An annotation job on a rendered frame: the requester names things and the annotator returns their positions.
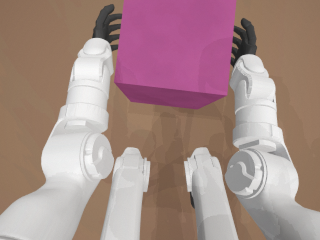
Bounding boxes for robot left shin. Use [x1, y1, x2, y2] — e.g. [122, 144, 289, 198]
[112, 147, 143, 181]

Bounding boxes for carton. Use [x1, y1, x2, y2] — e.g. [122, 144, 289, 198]
[114, 0, 237, 110]

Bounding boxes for robot left hand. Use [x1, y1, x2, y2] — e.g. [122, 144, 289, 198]
[92, 4, 122, 51]

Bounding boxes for left robot upper arm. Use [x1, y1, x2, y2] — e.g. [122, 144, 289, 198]
[0, 131, 114, 240]

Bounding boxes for robot right hand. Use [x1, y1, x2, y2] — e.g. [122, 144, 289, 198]
[230, 18, 257, 68]

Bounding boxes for right robot forearm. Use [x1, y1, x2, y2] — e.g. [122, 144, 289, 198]
[229, 54, 293, 164]

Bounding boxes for robot right foot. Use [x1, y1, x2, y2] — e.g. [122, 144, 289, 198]
[190, 191, 195, 209]

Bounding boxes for left robot forearm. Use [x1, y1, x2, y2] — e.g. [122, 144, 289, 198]
[41, 38, 114, 169]

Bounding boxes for right robot upper arm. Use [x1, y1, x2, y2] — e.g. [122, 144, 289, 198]
[224, 148, 320, 240]

